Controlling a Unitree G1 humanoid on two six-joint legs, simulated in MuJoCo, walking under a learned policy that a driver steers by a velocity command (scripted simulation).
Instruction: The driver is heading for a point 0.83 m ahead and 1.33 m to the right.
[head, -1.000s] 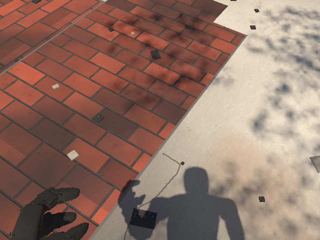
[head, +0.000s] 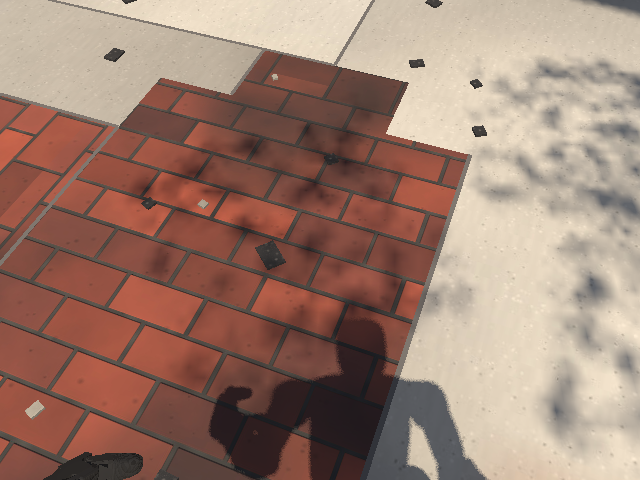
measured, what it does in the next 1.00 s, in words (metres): walks ahead, turning right: left foot, then right foot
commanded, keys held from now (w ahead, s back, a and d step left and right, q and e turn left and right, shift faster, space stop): w+e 1.00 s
